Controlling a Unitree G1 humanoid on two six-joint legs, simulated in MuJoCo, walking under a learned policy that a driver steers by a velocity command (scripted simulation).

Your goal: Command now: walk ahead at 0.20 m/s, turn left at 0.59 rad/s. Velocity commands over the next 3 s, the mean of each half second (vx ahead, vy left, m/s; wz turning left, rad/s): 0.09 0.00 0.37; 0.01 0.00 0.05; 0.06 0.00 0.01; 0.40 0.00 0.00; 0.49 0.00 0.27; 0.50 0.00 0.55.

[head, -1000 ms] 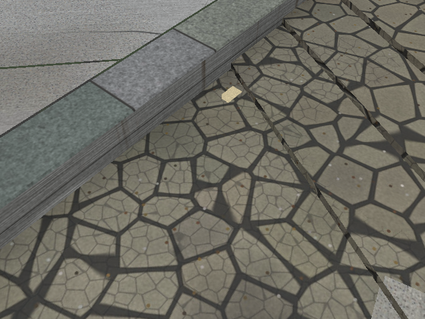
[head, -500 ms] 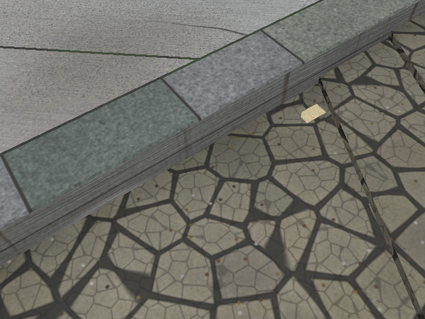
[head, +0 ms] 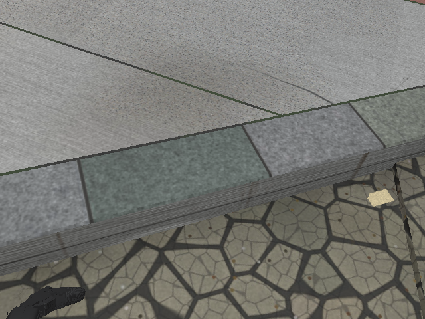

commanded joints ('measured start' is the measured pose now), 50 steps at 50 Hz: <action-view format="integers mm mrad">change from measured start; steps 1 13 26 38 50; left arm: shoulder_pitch -145 151 177 166 157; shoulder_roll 14 58 71 52 52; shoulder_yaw -9 -23 -30 -40 -37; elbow -98 -29 50 69 133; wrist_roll -2 19 -4 17 8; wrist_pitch -6 10 47 58 74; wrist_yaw -4 44 39 35 51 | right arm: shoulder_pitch -32 46 -182 -247 -226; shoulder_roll -206 -172 -105 -118 -106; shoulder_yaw -60 -45 0 8 18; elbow -69 -41 -59 -43 39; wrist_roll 5 -39 -23 -25 -21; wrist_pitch -3 40 79 30 18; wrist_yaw -20 -3 -14 4 4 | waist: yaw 11 12 39 79 77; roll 183 -90 -40 104 51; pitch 17 -219 -14 9 -1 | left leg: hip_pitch -7 -384 88 -55 -41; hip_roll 152 -78 25 70 42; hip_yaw -201 -90 16 -52 -26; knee -111 795 -30 36 39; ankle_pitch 134 -347 49 83 116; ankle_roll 100 -93 -83 -48 -55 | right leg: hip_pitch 18 622 228 321 361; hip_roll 42 -336 -168 -37 -44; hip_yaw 5 255 151 -16 -14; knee -128 -234 -371 -226 -213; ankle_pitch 73 696 -175 -139 -88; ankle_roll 15 -164 -123 -3 1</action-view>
